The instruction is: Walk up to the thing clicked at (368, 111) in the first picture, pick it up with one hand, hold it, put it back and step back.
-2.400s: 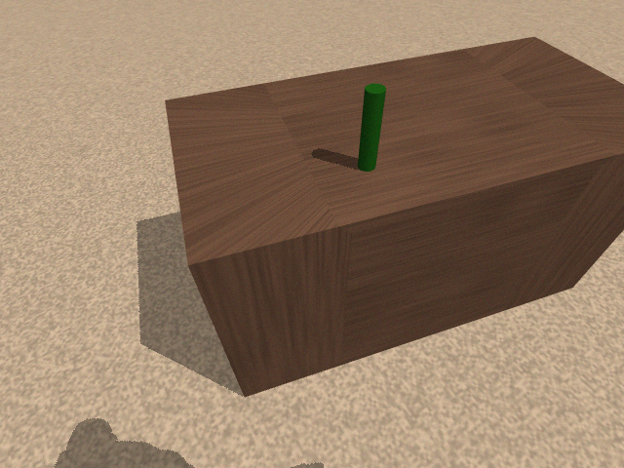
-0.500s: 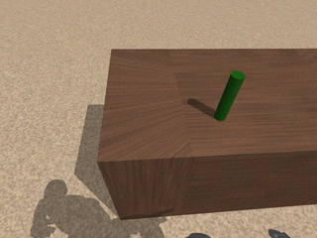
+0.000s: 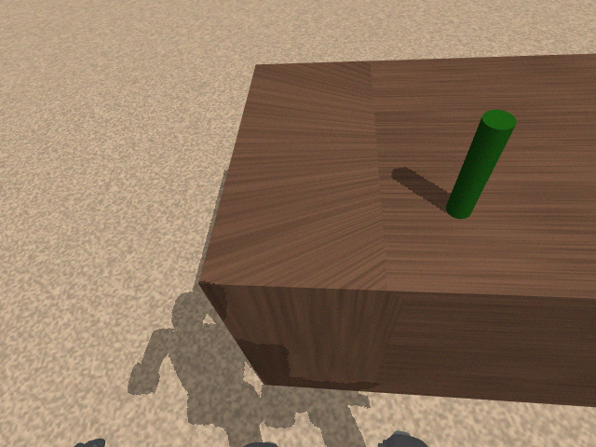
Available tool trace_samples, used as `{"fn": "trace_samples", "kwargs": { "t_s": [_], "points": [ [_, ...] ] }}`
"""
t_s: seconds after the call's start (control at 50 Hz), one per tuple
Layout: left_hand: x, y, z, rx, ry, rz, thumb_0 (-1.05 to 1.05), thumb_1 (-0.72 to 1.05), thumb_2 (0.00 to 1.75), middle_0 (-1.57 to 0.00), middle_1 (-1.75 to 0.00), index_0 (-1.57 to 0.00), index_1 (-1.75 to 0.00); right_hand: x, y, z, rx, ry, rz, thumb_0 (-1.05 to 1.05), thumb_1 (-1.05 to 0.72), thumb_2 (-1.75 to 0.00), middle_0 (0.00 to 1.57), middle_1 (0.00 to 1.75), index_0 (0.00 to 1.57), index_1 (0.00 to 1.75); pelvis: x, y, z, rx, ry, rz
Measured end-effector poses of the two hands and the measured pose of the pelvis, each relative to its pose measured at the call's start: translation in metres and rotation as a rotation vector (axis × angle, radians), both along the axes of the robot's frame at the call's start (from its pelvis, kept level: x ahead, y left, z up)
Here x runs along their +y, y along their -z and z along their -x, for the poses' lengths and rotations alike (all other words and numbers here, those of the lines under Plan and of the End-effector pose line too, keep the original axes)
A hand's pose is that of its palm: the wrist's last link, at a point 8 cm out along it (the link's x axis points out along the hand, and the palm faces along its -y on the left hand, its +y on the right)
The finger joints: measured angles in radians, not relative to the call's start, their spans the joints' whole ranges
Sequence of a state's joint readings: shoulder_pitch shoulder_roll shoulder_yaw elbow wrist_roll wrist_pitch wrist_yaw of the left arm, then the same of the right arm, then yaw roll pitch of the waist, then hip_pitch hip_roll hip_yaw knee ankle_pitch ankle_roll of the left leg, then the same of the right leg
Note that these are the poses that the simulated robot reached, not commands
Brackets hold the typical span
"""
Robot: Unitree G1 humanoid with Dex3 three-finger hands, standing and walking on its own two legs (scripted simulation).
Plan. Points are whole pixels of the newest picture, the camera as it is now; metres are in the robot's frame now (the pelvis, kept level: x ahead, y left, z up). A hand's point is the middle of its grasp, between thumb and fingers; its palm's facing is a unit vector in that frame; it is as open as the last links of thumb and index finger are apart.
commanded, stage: walk up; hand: right
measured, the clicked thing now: (476, 170) +0.50 -0.23 +0.05
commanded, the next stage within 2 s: stand in 1.46 s
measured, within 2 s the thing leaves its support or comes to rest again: neither
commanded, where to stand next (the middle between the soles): +0.05 +0.01 m, yaw -4 degrees
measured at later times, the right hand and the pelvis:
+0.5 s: hand out of the picture +0.10 -0.24 -0.13, palm faces -0.04 +0.94 -0.35, open 7.4 cm; pelvis -0.01 +0.02 +0.01, yaw +0 degrees
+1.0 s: hand out of the picture +0.08 -0.24 -0.12, palm faces +0.02 +0.94 -0.34, open 7.4 cm; pelvis +0.00 +0.02 +0.03, yaw -2 degrees
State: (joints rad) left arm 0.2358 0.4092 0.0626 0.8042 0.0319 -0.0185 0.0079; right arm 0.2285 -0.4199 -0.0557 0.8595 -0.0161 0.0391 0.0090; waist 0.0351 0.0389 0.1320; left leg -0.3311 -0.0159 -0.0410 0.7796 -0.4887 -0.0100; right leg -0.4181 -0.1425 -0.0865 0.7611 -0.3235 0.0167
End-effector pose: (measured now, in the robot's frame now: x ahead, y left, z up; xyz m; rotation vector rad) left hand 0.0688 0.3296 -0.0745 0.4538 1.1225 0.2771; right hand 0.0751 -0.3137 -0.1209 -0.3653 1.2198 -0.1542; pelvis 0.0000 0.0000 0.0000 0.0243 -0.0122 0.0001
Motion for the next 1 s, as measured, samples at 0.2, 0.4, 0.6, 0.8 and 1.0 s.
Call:
{"fn": "trace_samples", "kwargs": {
  "t_s": [0.2,0.4,0.6,0.8,1.0],
  "points": [
    [-0.001,0.027,0.009,0.029,-0.047,0.095,0.0,0.9,0.9,-0.2,-0.3,-0.2,-0.3,0.012,-0.03,-0.01,-0.084,-0.011,0.041,0.0,-0.9,-0.9,0.2,0.3,0.21,0.3,0.007,-0.005,0.002,-0.011,-0.011,0.017],
    [-0.016,0.024,0.024,0.062,-0.017,0.118,0.0,0.9,0.9,-0.2,-0.3,-0.21,-0.3,0.016,-0.025,-0.029,-0.132,-0.003,0.012,0.0,-0.9,-0.9,0.2,0.3,0.2,0.3,0.01,-0.009,0.007,-0.023,-0.013,0.029],
    [-0.003,0.015,0.005,0.033,-0.003,0.121,0.0,0.9,0.9,-0.2,-0.3,-0.2,-0.3,0.038,-0.028,-0.011,-0.081,0.017,-0.029,0.0,-0.9,-0.9,0.2,0.3,0.2,0.3,0.018,-0.019,0.007,-0.029,0.008,0.026],
    [-0.004,0.009,-0.011,0.048,0.016,0.134,0.0,0.9,0.9,-0.2,-0.3,-0.2,-0.3,0.038,-0.033,0.002,-0.045,0.063,-0.025,0.0,-0.9,-0.9,0.2,0.3,0.21,0.3,0.022,-0.029,0.005,-0.028,0.023,0.023],
    [-0.011,0.009,-0.018,0.078,0.022,0.143,0.0,0.9,0.9,-0.2,-0.3,-0.2,-0.3,0.03,-0.036,0.005,-0.028,0.099,-0.014,0.0,-0.9,-0.9,0.2,0.3,0.2,0.3,0.021,-0.033,0.0,-0.025,0.033,0.02]
  ]
}}
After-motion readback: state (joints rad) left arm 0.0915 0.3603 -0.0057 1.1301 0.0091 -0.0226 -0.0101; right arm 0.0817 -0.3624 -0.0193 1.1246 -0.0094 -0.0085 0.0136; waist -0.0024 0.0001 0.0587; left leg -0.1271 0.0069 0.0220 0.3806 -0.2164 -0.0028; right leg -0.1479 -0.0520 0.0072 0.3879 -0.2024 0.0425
